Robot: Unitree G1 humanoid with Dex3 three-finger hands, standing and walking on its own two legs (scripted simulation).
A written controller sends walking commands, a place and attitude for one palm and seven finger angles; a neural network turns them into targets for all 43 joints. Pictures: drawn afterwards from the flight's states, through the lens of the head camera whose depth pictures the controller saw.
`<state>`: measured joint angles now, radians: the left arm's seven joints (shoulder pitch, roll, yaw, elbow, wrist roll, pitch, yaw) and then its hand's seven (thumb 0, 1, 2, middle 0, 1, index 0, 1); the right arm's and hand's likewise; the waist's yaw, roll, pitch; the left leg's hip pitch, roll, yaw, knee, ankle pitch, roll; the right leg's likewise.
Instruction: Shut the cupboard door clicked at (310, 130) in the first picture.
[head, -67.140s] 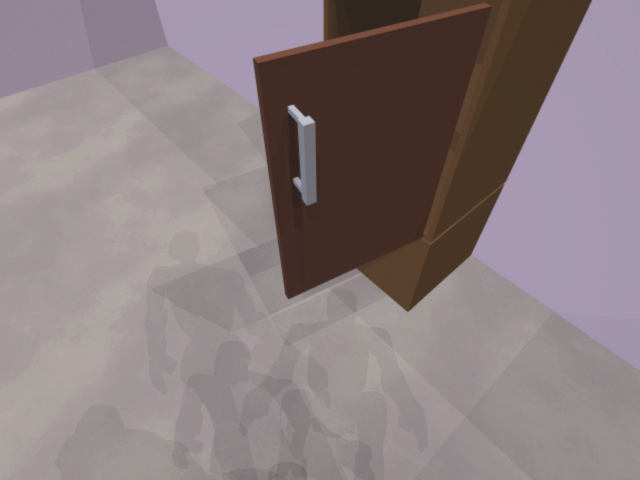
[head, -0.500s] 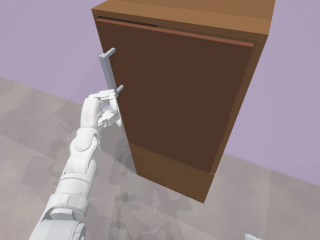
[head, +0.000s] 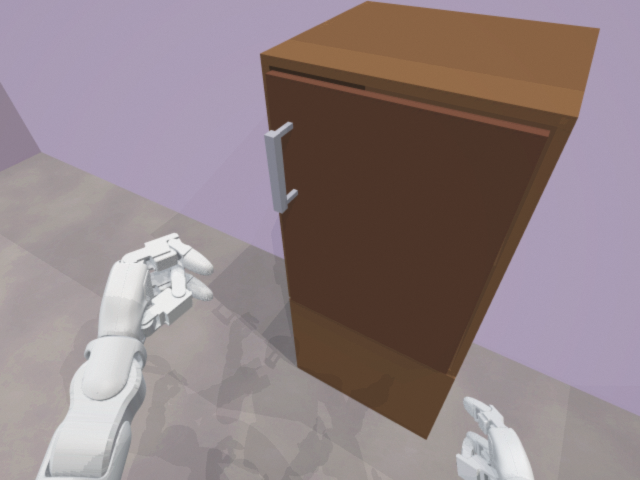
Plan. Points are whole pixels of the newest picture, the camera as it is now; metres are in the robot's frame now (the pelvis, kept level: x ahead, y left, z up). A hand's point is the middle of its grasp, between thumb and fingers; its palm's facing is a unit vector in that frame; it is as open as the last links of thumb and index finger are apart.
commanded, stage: draw the hand back to the body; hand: left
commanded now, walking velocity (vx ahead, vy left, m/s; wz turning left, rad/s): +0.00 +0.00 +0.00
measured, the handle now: (283, 168) +0.60 +0.13 +0.09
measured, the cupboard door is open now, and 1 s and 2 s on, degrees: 0 0 0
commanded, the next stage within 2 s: step back with the hand held close in 0.78 s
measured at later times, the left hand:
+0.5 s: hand (56, 341) +0.19 +0.27 +0.16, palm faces +0.50 -0.77 -0.41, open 6.8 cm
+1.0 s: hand (85, 325) +0.21 +0.25 +0.16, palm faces +0.45 -0.79 -0.42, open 7.4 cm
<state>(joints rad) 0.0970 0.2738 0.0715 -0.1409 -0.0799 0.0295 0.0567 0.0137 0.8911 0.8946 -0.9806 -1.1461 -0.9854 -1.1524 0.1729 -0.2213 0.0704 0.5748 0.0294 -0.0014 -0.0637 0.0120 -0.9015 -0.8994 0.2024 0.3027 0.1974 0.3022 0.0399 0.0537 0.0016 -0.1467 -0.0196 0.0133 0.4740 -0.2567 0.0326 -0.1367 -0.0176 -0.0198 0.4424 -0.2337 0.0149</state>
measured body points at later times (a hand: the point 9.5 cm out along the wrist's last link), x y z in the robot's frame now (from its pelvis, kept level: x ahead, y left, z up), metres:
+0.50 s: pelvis +0.01 +0.00 +0.00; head -0.02 -0.03 +0.45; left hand +0.16 +0.31 +0.19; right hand +0.20 -0.23 -0.08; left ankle +0.00 +0.10 -0.74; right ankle +0.01 -0.13 -0.74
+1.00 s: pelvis +0.01 -0.01 +0.00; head -0.01 -0.04 +0.45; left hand +0.18 +0.29 +0.19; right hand +0.20 -0.24 -0.09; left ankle +0.01 +0.10 -0.74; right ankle +0.01 -0.13 -0.74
